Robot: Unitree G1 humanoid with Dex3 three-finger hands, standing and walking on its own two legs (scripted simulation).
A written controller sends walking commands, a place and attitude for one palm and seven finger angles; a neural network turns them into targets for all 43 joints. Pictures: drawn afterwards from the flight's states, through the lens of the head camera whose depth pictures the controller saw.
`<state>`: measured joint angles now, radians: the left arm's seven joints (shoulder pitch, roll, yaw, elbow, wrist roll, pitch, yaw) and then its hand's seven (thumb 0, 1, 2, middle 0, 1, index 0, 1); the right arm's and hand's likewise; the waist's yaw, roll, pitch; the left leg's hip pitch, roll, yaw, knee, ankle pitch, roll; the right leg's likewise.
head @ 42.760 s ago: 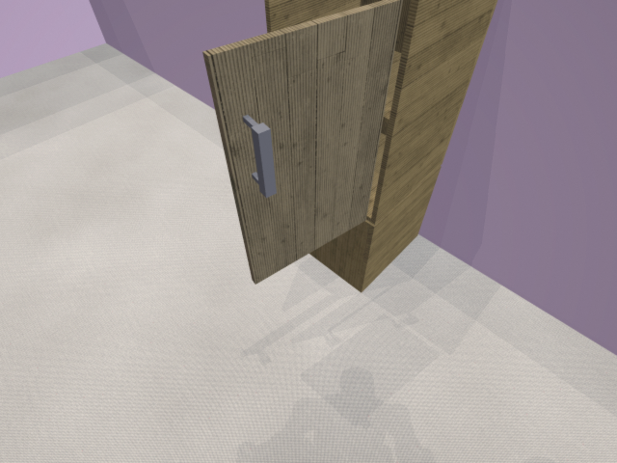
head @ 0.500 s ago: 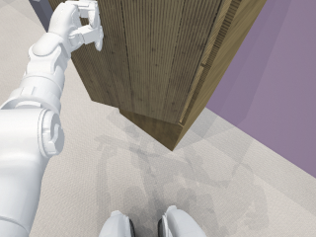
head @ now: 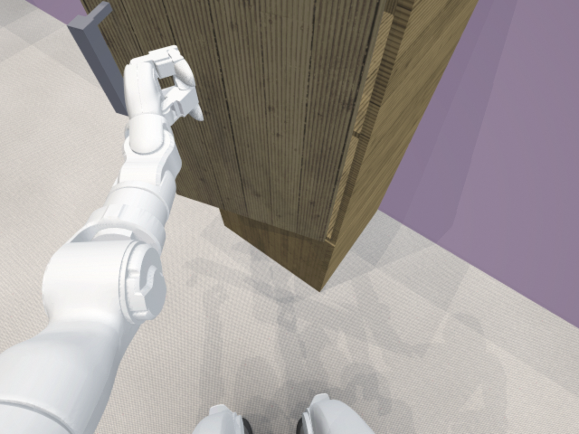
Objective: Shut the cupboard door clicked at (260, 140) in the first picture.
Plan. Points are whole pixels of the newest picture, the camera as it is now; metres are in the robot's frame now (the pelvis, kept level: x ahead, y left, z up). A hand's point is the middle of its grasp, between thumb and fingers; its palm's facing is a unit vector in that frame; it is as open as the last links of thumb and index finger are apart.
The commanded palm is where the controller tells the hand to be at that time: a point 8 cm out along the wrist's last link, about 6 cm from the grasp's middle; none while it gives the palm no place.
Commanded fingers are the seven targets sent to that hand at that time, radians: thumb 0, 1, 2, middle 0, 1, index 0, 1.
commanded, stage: pull the fist back off the door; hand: left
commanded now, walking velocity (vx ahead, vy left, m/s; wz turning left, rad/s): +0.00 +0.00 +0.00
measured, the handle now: (115, 62) +0.63 +0.16 +0.12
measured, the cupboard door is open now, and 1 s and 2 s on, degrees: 17 17 17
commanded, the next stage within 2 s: draw the hand back to the body in 0.46 s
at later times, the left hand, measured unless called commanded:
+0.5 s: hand (189, 141) +0.46 +0.06 +0.12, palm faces +0.04 -1.00 -0.03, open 3.1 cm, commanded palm +0.44 +0.11 +0.12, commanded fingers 0.00 0.90 0.90 -1.30 -1.50 -1.30 -1.50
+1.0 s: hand (112, 198) +0.37 +0.12 +0.16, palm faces +0.05 -1.00 -0.03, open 3.1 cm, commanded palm +0.33 +0.18 +0.16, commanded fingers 0.00 0.90 0.90 -1.25 -1.44 -1.25 -1.44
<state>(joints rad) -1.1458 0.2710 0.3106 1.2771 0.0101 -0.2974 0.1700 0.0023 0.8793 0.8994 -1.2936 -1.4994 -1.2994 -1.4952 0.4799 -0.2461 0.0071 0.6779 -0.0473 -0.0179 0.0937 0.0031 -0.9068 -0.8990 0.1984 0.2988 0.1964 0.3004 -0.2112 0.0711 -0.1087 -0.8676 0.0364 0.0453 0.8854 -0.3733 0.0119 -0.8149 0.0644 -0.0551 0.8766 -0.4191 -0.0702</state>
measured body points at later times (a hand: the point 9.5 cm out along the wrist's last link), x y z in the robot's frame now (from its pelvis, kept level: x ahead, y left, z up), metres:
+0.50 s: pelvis +0.02 +0.00 +0.02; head +0.07 -0.02 +0.47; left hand +0.45 +0.11 +0.13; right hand +0.10 -0.26 -0.11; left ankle +0.02 +0.12 -0.69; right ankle -0.01 -0.07 -0.69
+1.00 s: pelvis +0.00 +0.00 +0.03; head +0.01 -0.02 +0.48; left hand +0.36 +0.18 +0.16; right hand +0.11 -0.25 -0.09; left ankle +0.02 +0.12 -0.69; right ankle -0.01 -0.07 -0.69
